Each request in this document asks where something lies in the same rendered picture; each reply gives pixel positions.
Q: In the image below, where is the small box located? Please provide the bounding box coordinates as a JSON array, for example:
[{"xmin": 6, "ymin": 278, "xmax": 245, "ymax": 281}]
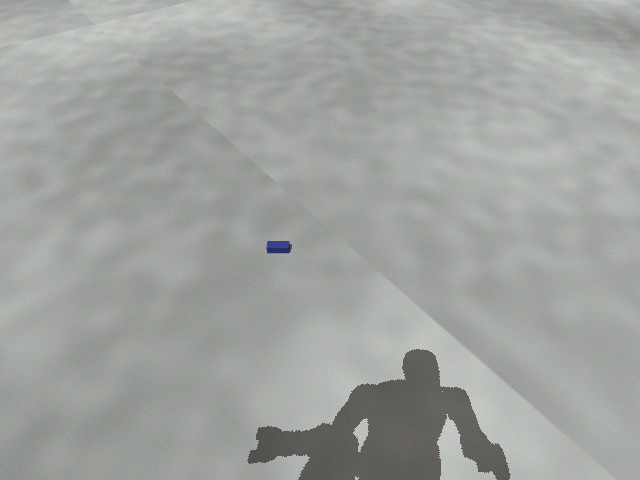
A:
[{"xmin": 267, "ymin": 241, "xmax": 290, "ymax": 253}]

